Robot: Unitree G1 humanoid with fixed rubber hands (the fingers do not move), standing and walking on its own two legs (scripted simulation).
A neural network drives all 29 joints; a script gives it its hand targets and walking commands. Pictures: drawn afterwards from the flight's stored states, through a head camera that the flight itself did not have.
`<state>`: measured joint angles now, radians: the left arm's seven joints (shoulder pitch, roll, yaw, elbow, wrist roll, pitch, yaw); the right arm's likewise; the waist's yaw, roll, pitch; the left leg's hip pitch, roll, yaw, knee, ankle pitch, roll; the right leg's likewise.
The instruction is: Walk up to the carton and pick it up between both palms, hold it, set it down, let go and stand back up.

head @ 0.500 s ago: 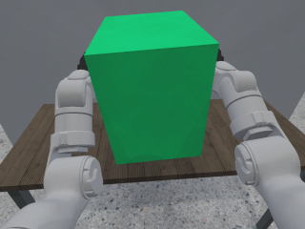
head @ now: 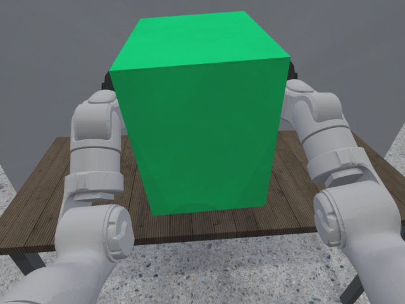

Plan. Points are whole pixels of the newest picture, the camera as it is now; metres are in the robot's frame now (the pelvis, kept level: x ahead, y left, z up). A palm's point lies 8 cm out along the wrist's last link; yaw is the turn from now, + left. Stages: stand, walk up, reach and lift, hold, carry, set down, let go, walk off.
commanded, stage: hold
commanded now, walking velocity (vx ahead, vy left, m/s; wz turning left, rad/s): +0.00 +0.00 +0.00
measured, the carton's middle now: (200, 108) +0.41 +0.00 +0.26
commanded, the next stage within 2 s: none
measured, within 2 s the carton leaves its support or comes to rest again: neither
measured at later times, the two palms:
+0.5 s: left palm (114, 101) +0.37 +0.16 +0.29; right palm (288, 92) +0.37 -0.15 +0.31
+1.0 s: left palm (114, 100) +0.37 +0.16 +0.29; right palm (286, 91) +0.37 -0.15 +0.31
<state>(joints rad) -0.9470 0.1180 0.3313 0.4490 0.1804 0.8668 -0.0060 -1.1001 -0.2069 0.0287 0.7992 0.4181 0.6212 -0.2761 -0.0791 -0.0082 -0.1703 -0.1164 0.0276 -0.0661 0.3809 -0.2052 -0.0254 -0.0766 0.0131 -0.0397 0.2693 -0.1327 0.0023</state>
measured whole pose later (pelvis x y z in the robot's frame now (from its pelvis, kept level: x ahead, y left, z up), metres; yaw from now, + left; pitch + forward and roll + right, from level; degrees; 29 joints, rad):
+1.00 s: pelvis +0.00 +0.00 +0.00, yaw +0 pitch -3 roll -1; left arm -0.95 0.11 0.33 0.45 0.19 0.87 0.00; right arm -1.10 -0.22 0.04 0.80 0.43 0.63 -0.28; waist -0.08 0.00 -0.18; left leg -0.12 0.02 -0.07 0.38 -0.21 -0.02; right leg -0.08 0.02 -0.01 0.27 -0.13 0.00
